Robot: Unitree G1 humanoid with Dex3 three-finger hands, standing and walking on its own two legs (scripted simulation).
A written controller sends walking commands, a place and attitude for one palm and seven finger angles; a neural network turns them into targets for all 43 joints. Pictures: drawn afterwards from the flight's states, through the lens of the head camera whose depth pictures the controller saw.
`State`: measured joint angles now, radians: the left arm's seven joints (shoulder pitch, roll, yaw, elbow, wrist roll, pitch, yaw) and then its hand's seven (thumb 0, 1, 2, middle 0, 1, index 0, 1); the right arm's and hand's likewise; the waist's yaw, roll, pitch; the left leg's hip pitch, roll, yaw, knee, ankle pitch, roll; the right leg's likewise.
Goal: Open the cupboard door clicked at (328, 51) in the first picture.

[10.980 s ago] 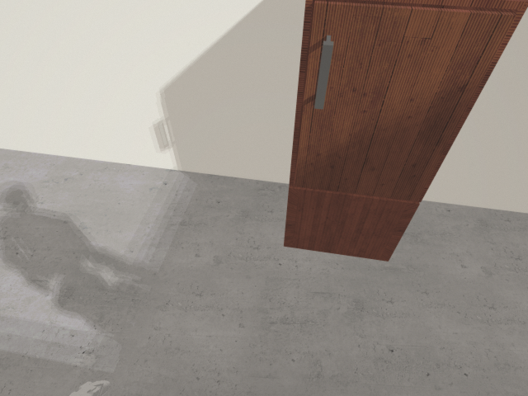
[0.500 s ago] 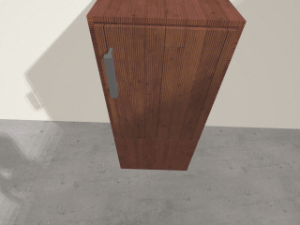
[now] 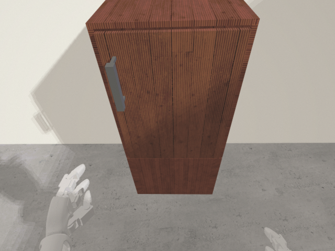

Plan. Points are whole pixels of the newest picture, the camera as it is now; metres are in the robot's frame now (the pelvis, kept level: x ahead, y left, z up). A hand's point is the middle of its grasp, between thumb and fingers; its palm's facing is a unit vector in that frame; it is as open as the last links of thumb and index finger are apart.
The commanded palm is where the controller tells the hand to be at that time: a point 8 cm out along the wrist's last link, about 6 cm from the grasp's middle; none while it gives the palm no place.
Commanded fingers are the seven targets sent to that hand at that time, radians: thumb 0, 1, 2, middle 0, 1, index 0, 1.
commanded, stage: raise the hand with hooked fingers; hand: left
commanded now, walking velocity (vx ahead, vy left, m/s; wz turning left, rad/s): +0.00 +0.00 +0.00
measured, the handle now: (117, 84) +0.58 +0.17 +0.12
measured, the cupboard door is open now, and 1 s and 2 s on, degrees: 0 0 0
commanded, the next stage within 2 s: move the hooked fingers beside the handle in 1.86 s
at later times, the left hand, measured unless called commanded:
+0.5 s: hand (84, 211) +0.21 +0.20 +0.03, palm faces -0.12 -0.99 -0.05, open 10.5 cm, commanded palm +0.18 +0.27 +0.04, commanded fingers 0.00 0.01 0.52 -0.26 -0.87 -0.26 -0.87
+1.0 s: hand (47, 174) +0.26 +0.27 +0.10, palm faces +0.05 -1.00 -0.05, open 13.3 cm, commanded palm +0.23 +0.31 +0.10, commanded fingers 0.00 -0.50 0.30 -0.30 -1.20 -0.30 -1.20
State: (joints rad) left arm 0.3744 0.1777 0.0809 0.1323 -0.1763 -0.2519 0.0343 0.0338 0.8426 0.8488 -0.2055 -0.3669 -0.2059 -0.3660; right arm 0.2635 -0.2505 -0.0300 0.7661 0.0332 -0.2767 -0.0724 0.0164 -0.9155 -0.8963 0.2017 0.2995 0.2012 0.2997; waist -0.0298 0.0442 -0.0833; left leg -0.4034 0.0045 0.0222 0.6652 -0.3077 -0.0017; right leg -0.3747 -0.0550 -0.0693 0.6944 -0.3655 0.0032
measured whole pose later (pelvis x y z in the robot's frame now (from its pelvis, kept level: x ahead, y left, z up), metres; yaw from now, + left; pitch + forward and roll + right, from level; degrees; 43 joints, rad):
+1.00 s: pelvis +0.00 +0.02 -0.01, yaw +0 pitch +4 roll -2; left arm 0.13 0.37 0.37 0.10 -0.37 -0.18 -0.38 0.00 -0.34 0.36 -0.29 -1.10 -0.30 -1.10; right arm 0.26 -0.26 0.04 0.57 0.06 -0.26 -0.10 0.01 -0.90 -0.90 0.20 0.30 0.20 0.30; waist 0.01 0.02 -0.07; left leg -0.48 0.03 0.01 0.78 -0.37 0.01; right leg -0.41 -0.03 -0.08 0.72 -0.38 0.02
